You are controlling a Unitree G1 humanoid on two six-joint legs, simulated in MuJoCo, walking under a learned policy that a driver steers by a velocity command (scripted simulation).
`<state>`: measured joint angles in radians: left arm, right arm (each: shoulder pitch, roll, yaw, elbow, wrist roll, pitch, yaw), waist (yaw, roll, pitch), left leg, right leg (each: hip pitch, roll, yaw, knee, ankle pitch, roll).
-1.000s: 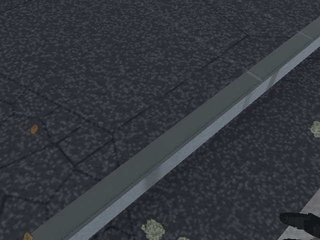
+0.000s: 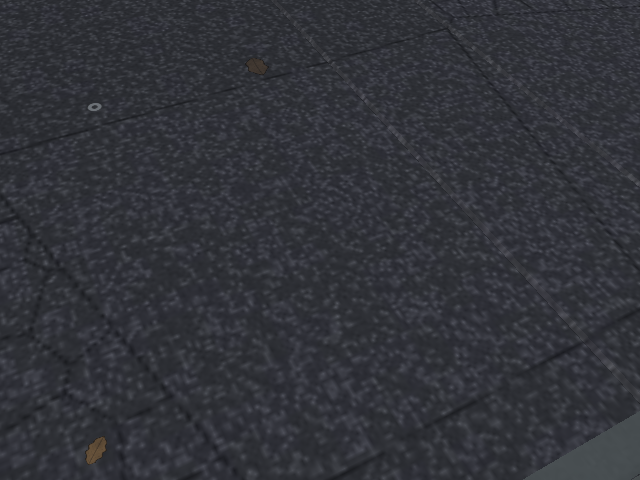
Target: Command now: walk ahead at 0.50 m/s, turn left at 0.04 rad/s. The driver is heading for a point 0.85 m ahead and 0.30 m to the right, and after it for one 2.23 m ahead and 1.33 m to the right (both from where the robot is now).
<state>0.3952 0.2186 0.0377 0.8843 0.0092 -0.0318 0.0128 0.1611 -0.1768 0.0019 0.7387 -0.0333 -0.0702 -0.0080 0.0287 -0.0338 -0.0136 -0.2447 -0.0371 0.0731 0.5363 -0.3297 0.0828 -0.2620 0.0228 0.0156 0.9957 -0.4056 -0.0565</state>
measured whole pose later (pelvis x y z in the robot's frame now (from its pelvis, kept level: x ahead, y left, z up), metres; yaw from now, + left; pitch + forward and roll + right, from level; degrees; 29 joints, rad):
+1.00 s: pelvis +0.53 +0.01 +0.13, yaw -22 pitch +4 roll +2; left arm 0.45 0.25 0.05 0.81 -0.02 -0.02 0.02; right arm -0.01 -0.24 -0.03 0.62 -0.01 -0.12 0.00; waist 0.09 -0.02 0.00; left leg -0.46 -0.08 -0.01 0.50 -0.11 0.05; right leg -0.21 0.13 0.22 0.95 -0.50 -0.05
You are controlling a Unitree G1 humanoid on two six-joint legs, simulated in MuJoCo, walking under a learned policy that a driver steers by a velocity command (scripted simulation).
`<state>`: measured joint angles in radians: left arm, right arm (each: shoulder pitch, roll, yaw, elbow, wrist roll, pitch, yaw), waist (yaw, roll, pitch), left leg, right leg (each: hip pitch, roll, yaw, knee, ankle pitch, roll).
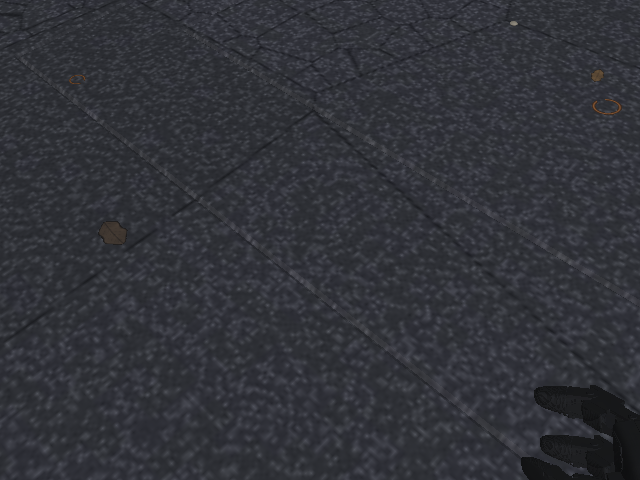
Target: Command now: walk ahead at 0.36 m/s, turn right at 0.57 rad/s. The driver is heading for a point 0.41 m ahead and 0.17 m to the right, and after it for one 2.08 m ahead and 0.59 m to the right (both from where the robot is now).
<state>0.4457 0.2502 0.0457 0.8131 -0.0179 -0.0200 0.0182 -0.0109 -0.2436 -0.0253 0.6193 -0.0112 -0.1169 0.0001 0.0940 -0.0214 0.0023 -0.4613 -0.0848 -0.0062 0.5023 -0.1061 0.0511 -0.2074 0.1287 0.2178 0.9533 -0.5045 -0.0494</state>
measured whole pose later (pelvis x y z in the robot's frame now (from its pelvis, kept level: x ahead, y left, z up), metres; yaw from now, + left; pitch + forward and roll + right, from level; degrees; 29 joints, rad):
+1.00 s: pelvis +0.20 +0.00 +0.02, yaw -34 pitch +2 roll -1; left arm 0.23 0.30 0.09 0.60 -0.01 0.01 0.01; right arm 0.32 -0.26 -0.07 0.75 -0.01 -0.05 -0.02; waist -0.03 -0.04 -0.06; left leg -0.22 0.02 0.03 0.48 -0.30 0.02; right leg -0.65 0.06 0.11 1.13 -0.30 0.00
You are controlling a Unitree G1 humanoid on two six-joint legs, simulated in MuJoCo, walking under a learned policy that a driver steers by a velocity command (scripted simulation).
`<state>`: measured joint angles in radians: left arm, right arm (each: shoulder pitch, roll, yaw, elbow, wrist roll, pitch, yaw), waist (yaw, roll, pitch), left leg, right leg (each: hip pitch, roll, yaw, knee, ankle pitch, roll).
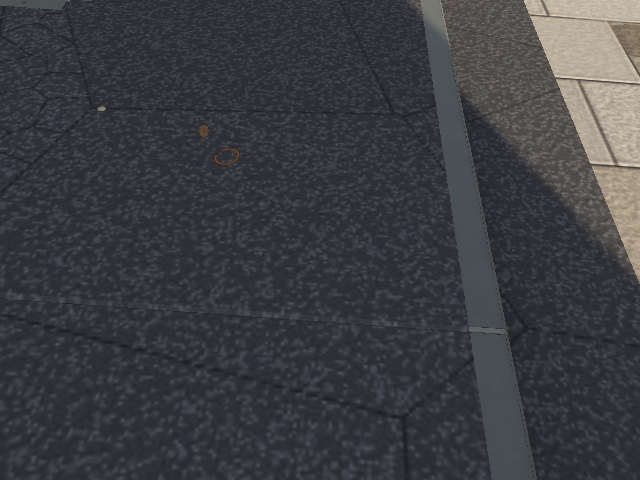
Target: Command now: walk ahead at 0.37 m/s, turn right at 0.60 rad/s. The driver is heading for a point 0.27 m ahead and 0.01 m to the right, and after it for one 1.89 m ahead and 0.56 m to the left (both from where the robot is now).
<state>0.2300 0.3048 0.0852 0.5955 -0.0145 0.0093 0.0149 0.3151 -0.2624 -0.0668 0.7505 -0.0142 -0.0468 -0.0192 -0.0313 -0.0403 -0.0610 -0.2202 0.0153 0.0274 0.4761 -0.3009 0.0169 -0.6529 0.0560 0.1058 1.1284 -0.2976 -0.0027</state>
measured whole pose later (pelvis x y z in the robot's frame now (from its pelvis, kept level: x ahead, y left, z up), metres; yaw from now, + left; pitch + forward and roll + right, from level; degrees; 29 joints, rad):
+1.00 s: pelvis +0.47 -0.04 -0.01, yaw +13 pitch +2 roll +0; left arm 0.20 0.28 0.06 0.73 -0.01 -0.11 0.01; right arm 0.21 -0.29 -0.07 0.70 0.02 -0.04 0.04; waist -0.01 -0.01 0.07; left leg -0.40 -0.10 0.01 0.54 -0.18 0.11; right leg -0.41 -0.05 0.04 1.25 -0.39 0.01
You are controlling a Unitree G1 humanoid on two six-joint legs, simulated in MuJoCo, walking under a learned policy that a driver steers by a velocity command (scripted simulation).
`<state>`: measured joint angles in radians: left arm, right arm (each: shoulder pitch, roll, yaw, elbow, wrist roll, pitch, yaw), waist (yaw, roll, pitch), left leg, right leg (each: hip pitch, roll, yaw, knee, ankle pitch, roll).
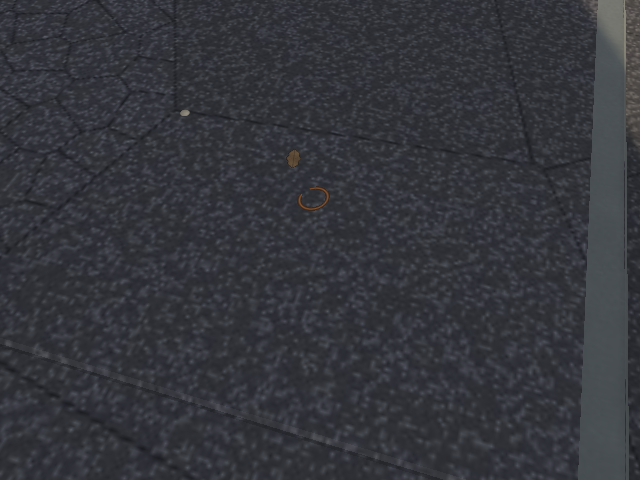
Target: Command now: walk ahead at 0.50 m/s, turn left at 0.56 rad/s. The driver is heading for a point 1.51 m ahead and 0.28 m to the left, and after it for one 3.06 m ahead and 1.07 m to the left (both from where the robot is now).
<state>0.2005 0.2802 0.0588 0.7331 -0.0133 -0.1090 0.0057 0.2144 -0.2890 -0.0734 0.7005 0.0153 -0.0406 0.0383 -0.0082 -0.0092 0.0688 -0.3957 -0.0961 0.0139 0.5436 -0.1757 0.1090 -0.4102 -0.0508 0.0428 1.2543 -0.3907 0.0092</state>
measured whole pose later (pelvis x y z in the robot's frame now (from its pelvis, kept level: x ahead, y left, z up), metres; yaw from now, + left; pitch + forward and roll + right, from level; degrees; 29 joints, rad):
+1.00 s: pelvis +0.51 +0.11 +0.00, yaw +30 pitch +2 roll -1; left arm 0.30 0.31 0.05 0.85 -0.03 -0.09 -0.01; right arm 0.16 -0.27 -0.05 0.63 0.01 -0.05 0.03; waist 0.03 -0.01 0.05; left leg -0.39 -0.04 0.02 0.54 -0.18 0.06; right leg -0.37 -0.08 0.00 1.18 -0.42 0.00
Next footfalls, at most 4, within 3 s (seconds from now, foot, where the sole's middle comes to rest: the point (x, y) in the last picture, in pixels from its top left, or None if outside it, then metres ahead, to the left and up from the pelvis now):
0.36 right None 0.39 -0.12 -0.76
0.88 left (211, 420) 0.55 0.24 -0.76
1.40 right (254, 272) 0.92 0.17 -0.76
1.88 left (136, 228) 1.06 0.48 -0.76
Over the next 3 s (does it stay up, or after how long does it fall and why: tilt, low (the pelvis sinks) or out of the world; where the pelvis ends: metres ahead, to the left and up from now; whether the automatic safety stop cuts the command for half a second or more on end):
stays up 1.55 0.35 -0.01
